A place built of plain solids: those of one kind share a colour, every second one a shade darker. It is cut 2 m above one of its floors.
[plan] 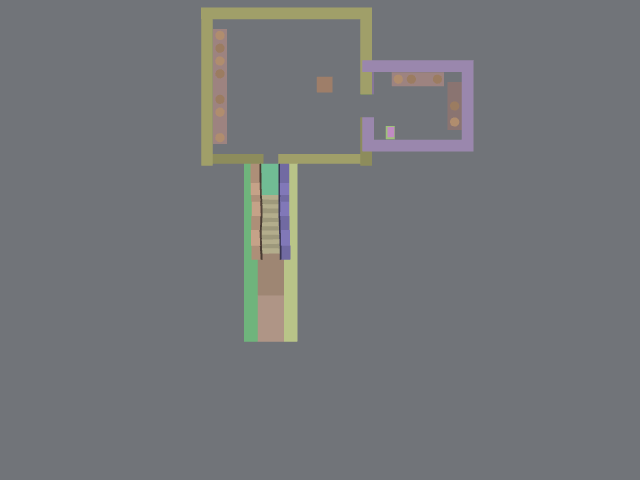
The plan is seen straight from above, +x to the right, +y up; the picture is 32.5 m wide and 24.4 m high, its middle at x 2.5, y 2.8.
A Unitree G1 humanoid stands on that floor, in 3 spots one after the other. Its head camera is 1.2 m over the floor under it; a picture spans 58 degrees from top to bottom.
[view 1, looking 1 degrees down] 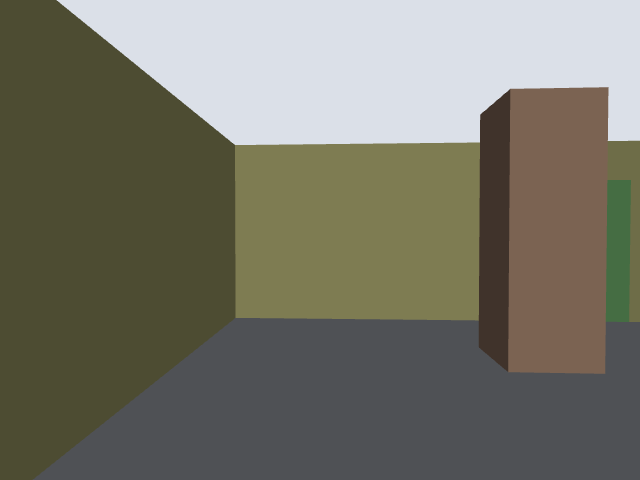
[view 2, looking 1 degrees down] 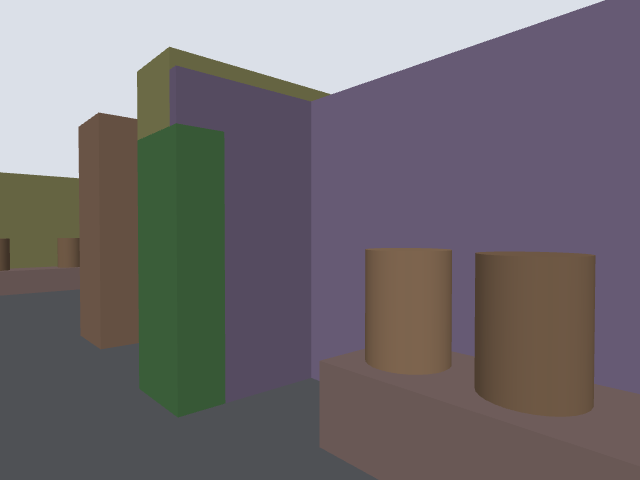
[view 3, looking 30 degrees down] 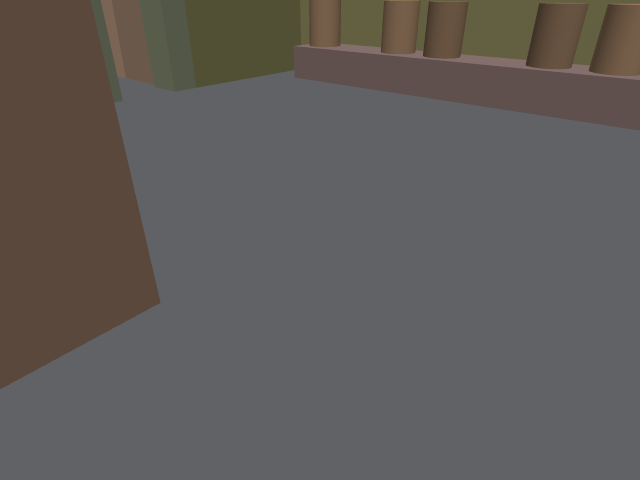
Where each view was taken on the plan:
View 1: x -1.44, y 12.52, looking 3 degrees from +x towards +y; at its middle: wall_chamber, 6.00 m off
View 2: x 7.93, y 9.01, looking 138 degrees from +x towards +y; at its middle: wall_side_chamber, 3.47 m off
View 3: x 3.05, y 12.62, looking -140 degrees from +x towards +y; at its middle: ground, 2.40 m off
